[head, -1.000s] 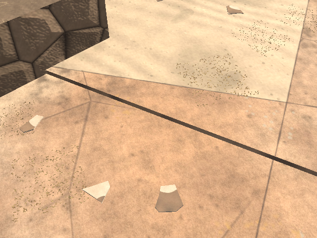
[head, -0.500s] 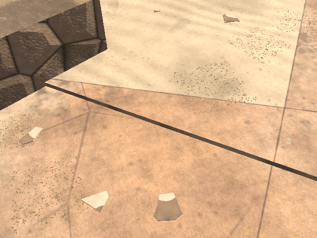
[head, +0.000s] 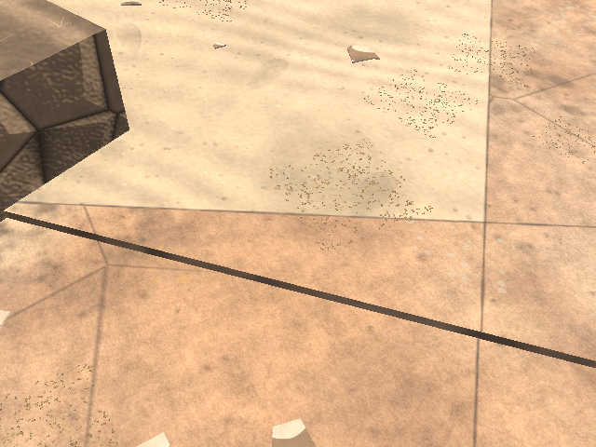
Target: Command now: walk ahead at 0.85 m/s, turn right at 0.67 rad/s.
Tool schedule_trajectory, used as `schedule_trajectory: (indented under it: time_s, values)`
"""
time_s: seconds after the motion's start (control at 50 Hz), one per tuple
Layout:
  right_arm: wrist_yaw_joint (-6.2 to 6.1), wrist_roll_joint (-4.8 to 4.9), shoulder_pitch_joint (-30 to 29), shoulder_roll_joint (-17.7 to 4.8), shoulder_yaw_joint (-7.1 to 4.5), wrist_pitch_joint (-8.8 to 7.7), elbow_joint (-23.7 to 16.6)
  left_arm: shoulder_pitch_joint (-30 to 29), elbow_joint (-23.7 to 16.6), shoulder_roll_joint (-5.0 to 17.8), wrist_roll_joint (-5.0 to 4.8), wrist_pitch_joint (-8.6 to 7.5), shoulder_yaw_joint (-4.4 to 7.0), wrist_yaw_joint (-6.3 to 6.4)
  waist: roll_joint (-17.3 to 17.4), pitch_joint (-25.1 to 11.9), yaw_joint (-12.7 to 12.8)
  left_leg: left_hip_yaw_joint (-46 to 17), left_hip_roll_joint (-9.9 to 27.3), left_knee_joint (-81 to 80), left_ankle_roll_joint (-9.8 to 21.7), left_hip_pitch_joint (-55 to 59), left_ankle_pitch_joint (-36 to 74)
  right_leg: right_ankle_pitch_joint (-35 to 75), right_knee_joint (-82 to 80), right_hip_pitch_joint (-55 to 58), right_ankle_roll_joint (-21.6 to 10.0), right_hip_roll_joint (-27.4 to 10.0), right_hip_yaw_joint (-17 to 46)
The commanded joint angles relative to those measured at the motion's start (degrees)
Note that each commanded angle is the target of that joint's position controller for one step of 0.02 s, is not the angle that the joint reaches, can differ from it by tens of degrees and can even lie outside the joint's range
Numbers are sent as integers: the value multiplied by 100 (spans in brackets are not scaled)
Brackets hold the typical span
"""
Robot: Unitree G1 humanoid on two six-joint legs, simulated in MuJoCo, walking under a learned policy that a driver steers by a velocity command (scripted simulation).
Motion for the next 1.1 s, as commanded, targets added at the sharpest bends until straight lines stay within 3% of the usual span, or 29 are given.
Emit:
schedule_trajectory:
  time_s: [0.02,0.14,0.18,0.22,0.26,0.28,0.3,0.32,0.34,0.36,0.4,0.46,0.56,0.62,0.66,0.7,0.72,0.74,0.76,0.78,0.8,0.82,0.84,0.9,0.96,1.0,1.06,1.08,1.1]
  values:
    - [-5,16,219,-553,-85,-168,-151,-564,-508,146,-25,78,13,-141,634,768,-35,-951,1488,-1598,179,580,-328,614,404,-1702,58,-324,129]
    - [-74,4,620,-470,-34,-220,39,-1797,-1035,74,-5,125,-111,-251,524,1376,-123,405,1292,-1933,157,796,1300,1010,-1326,-1584,-168,-240,-705]
    - [-116,18,611,-598,-34,-187,86,-1949,-1162,6,-21,99,-177,-253,528,1373,-35,848,1255,-1695,67,972,3186,843,-2102,-953,-407,-38,-1132]
    - [-194,46,689,-878,-76,-103,86,-1683,-1132,122,-73,88,-165,-170,754,918,208,1029,1349,-847,22,1383,6704,603,-2442,-7,-669,476,-1558]
    - [-250,5,461,-1316,-207,95,-46,-246,-807,469,-112,71,-29,-59,1101,108,981,960,1577,1058,126,1516,8439,-122,-2440,1379,-896,848,-1534]
    - [-206,0,221,-1464,-268,167,-181,841,-517,762,-128,46,127,22,1141,-399,1445,771,1673,2485,298,1069,8162,-580,-2607,2564,-1064,968,-1295]
    - [-135,-18,92,-1416,-286,179,-235,1724,-192,1049,-101,26,319,137,836,-756,1779,685,1419,4327,251,-86,6295,-815,-3193,4131,-1198,937,-716]
    - [17,26,-146,-517,-97,100,-618,1041,-214,1463,-104,93,450,233,-843,-330,1018,440,152,6513,-21,-2740,-163,-1802,-3798,5067,-1670,-254,1708]
    - [43,123,-558,-612,-66,-102,-1288,930,-402,1838,9,162,496,172,-723,-994,844,-876,-351,7510,-113,-4196,-704,-2236,-4948,5763,-2403,-991,4397]
    - [46,67,-1014,-780,-45,-248,-1423,1077,-382,1638,8,144,480,227,99,-694,934,-1392,71,7197,-32,-4531,-281,-2149,-5480,5507,-2154,-1152,4425]
    - [22,2,-938,-744,13,-286,-1348,819,-243,1133,-18,-12,352,317,926,238,349,-1390,498,6113,-67,-3939,-50,-1135,-5704,3825,-1766,-812,3504]
    - [74,-254,-720,-640,75,73,-1338,498,-329,813,-148,-250,169,371,852,554,-142,-1338,768,5297,-390,-3284,-291,-295,-5783,2374,-1659,-192,2500]
    - [199,-88,-2400,-456,270,155,-2083,969,-325,985,-162,-391,211,297,381,1003,356,-810,522,2587,-528,-2734,1549,1334,-6019,1515,-1258,411,1882]
    - [211,2,-2564,-411,320,100,-2173,1383,-156,954,-259,-426,205,287,62,613,654,-596,205,1538,-192,-2192,2636,3150,-5888,2438,-934,234,1696]
    - [169,-18,-2470,-534,276,73,-2173,1390,-88,988,-239,-452,185,342,5,374,595,-570,-7,1081,45,-1824,2503,4517,-5457,3195,-749,78,1609]
    - [48,8,-1654,-986,82,67,-1976,1368,-30,1318,-126,-460,231,384,-177,-239,145,-628,-328,889,212,-943,1540,5861,-4314,3906,-554,-156,1718]
    - [-45,86,-647,-1206,-41,67,-1708,1107,-40,1470,-32,-441,256,372,-249,-723,-487,-605,-277,760,306,12,1236,5901,-3157,3787,-478,-119,1574]
    - [-113,-36,223,-1468,-182,23,-1423,1428,-60,961,-107,-422,135,324,615,-1372,-537,-1090,357,1260,661,2188,1042,4663,-1410,2216,-241,109,1409]
    - [-102,-191,878,-1630,-318,44,-1269,1721,-126,217,-284,-438,-115,343,1787,-2265,-607,-3499,2045,994,1347,3917,-634,382,867,331,19,711,960]
    - [-29,-148,979,-1438,-314,110,-1141,1142,-242,354,-262,-406,-189,341,1461,-2312,-770,-4949,2216,-324,1265,3501,-1956,-1316,1255,-237,-2,922,570]
    - [-10,-144,74,-1211,-265,81,-1247,667,-395,615,-178,-360,-131,353,1042,-1303,-448,-4638,2147,-595,1199,2493,-1810,-692,1046,-573,-97,476,601]
    - [15,-120,-184,-859,-201,53,-1188,147,-481,761,-50,-336,-126,301,402,-821,-472,-4031,1915,-545,1166,1772,-1215,-557,844,-543,-163,221,619]
    - [8,-125,-128,-667,-136,26,-995,-148,-641,659,5,-321,-139,222,212,-405,-357,-3488,1665,-665,1045,1081,-873,-620,680,-437,-188,123,682]
    - [-7,-42,-212,-530,-65,-86,-666,-164,-918,277,58,-139,-271,34,578,200,263,-2655,1470,-1193,872,-144,-954,-937,190,-378,-96,-79,786]
    - [9,-7,-530,-872,-143,-181,-673,-614,-1291,432,42,-55,-336,-44,885,627,570,-1745,1386,-1944,900,-867,-586,-236,-644,-382,69,-249,557]
    - [70,117,-628,-865,-140,-171,-642,-933,-1380,439,35,-50,-389,-106,641,646,616,-949,718,-2314,779,-1606,39,313,-1964,898,123,-188,-145]
    - [160,137,-322,-1443,-283,-142,-510,-608,-1241,631,7,-31,-303,-74,716,644,725,-1048,1102,-2170,994,-1257,1389,-257,-2498,1981,112,81,-644]
    - [170,133,-441,-1568,-310,-118,-532,87,-1036,767,28,-56,-197,15,576,227,1121,-840,1050,-1022,943,-1066,2880,-595,-2600,2685,79,328,-770]
    - [180,120,-602,-1626,-321,-92,-583,1430,-628,945,21,-103,-45,130,260,-508,1797,-659,759,821,783,-1304,3675,-567,-2960,4111,78,530,-762]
